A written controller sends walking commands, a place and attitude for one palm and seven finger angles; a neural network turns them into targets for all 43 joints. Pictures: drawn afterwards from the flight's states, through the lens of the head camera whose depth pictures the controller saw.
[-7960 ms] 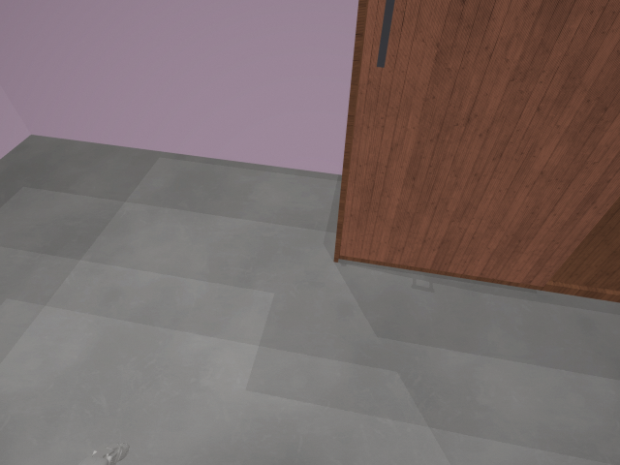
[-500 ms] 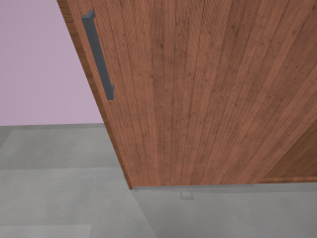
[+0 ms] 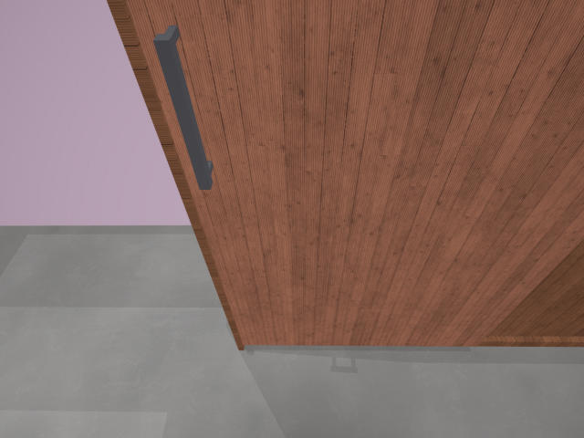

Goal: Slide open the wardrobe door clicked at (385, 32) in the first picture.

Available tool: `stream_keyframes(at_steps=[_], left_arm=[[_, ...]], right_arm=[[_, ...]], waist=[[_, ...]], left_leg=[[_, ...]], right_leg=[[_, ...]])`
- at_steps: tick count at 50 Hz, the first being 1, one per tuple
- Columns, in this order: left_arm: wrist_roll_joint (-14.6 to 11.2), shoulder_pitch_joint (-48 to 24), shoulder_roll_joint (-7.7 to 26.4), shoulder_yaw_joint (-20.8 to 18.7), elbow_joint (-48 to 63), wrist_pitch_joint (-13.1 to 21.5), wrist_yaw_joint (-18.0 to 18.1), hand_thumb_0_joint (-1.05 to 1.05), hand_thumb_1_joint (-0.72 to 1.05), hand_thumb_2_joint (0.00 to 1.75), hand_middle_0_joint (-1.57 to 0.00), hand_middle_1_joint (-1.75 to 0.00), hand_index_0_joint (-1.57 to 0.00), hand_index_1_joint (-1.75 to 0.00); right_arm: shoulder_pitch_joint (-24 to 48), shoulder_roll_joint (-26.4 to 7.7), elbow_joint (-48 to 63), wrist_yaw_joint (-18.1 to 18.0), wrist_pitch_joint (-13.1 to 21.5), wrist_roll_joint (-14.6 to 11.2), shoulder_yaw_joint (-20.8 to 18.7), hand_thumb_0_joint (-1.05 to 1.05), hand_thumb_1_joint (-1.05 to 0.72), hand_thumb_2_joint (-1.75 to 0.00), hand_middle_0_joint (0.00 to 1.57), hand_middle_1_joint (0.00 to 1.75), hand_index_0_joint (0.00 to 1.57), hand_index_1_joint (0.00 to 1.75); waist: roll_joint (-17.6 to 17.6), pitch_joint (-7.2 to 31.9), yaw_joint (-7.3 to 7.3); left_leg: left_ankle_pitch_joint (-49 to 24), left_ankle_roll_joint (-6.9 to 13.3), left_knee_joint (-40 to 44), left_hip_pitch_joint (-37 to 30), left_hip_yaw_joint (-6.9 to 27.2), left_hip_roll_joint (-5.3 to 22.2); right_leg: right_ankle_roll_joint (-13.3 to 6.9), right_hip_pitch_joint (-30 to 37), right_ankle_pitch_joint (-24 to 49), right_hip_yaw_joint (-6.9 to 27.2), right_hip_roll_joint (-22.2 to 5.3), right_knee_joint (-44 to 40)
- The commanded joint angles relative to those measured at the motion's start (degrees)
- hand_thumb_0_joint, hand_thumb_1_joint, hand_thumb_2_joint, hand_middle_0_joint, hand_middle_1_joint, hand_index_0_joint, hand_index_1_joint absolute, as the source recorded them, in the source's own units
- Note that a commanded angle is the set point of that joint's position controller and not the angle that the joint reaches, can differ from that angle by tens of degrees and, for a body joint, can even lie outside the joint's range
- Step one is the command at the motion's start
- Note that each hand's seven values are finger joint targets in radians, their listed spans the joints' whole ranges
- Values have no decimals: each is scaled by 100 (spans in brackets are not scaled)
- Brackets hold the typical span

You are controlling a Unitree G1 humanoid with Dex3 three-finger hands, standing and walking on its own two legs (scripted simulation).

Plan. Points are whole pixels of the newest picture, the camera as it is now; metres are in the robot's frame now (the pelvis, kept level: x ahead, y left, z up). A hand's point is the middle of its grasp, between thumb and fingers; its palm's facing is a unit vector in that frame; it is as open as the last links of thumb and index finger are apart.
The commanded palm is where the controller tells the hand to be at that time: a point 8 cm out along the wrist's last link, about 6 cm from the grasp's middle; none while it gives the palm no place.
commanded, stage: look again from close up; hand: left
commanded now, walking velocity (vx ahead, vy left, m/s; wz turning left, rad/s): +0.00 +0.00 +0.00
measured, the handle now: (191, 117) +0.49 +0.17 +0.19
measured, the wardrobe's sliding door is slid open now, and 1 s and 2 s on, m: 0.00 0.00 0.00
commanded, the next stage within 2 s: raise the hand with hooked fingers in 0.90 s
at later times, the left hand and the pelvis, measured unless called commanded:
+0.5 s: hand out of the picture +0.00 +0.18 -0.17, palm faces +0.02 -0.98 -0.21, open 7.3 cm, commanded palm none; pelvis -0.01 +0.01 +0.00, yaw +0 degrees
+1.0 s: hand out of the picture +0.01 +0.19 -0.17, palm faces +0.02 -0.98 -0.21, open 7.3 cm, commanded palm +0.08 +0.25 -0.07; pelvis -0.01 +0.01 +0.00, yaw +0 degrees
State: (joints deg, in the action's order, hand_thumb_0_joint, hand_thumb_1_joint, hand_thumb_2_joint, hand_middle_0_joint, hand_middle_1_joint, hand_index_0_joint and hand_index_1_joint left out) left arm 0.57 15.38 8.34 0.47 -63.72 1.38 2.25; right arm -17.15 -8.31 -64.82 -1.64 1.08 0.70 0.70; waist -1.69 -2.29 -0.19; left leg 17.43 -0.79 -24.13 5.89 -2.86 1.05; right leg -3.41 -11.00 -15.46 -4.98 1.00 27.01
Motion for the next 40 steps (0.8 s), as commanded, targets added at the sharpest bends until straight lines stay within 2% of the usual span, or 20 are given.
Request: stream_keyframes(at_steps=[1, 5, 7, 13, 16, 17, 19, 21, 28, 31, 38, 40], left_arm=[[-14, 310, 689, -140, 201, 117, 11, 0, 90, 90, -20, -30, -20, -30], [-9, 336, 670, -134, 165, 105, 11, 0, 90, 90, -20, -30, -20, -30], [3, 335, 659, -134, 156, 104, 10, 0, 90, 90, -20, -30, -20, -30], [2, 334, 668, -137, 150, 102, 8, 0, 90, 90, -20, -30, -20, -30], [-2, 331, 683, -132, 144, 85, -4, 0, 90, 90, -20, -30, -20, -30], [8, 330, 659, -138, 144, 90, 1, 0, 90, 90, -20, -30, -20, -30], [0, 303, 695, -136, 155, 87, -1, 0, 90, 90, -20, -30, -20, -30], [3, 287, 698, -141, 163, 75, -9, 0, 90, 90, -20, -30, -20, -30], [8, 244, 712, -156, 195, 70, -11, 0, 90, 90, -20, -30, -20, -30], [3, 223, 720, -155, 190, 59, -20, 0, 90, 90, -20, -30, -20, -30], [11, 192, 758, -168, 197, 77, -15, 0, 90, 90, -20, -30, -20, -30], [10, 178, 783, -176, 200, 78, -17, 0, 90, 90, -20, -30, -20, -30]], right_arm=[[-438, -444, 99, -51, 49, 11, -51, 0, -90, -90, 20, 30, 20, 30], [-406, -433, 62, -59, 55, 6, -53, 0, -90, -90, 20, 30, 20, 30], [-417, -387, 42, -58, 51, 8, -54, 0, -90, -90, 20, 30, 20, 30], [-394, -451, 28, -64, 72, 4, -63, 0, -90, -90, 20, 30, 20, 30], [-354, -466, 37, -61, 62, 12, -67, 0, -90, -90, 20, 30, 20, 30], [-382, -416, 26, -61, 66, 16, -67, 0, -90, -90, 20, 30, 20, 30], [-357, -480, 31, -60, 70, 13, -69, 0, -90, -90, 20, 30, 20, 30], [-350, -490, 35, -58, 72, 15, -68, 0, -90, -90, 20, 30, 20, 30], [-326, -543, 53, -56, 89, 14, -78, 0, -90, -90, 20, 30, 20, 30], [-303, -563, 53, -55, 94, 19, -74, 0, -90, -90, 20, 30, 20, 30], [-276, -634, 57, -62, 126, 11, -95, 0, -90, -90, 20, 30, 20, 30], [-245, -641, 65, -65, 123, 11, -100, 0, -90, -90, 20, 30, 20, 30]], waist=[[146, -22, -17], [62, -66, 3], [229, -145, -3], [118, -110, 11], [90, -199, 24], [205, -155, 11], [86, -214, 23], [111, -225, 23], [151, -200, 44], [69, -175, 44], [156, 16, 50], [151, 3, 51]], left_leg=[[-905, 170, 311, 437, 338, 456], [-902, 181, 338, 460, 346, 469], [-878, 188, 353, 490, 350, 476], [-977, 198, 375, 490, 391, 484], [-778, 199, 409, 536, 395, 464], [-883, 213, 426, 494, 413, 486], [-876, 212, 429, 546, 433, 477], [-803, 218, 473, 578, 440, 489], [-867, 242, 503, 620, 489, 499], [-826, 251, 541, 607, 513, 504], [-1281, 267, 493, 474, 514, 530], [-1218, 263, 499, 469, 503, 535]], right_leg=[[-63, 342, 1746, 880, -869, -490], [-58, 329, 1631, 873, -856, -513], [-47, 297, 1568, 844, -840, -549], [-40, 324, 1563, 832, -838, -537], [-40, 219, 1167, 861, -845, -625], [-39, 251, 1282, 828, -828, -598], [-40, 228, 1243, 844, -832, -592], [-31, 202, 1046, 833, -817, -607], [-22, 238, 1031, 788, -804, -554], [-18, 206, 885, 803, -798, -562], [-8, 356, 1462, 742, -823, -411], [-15, 337, 1420, 765, -835, -444]])
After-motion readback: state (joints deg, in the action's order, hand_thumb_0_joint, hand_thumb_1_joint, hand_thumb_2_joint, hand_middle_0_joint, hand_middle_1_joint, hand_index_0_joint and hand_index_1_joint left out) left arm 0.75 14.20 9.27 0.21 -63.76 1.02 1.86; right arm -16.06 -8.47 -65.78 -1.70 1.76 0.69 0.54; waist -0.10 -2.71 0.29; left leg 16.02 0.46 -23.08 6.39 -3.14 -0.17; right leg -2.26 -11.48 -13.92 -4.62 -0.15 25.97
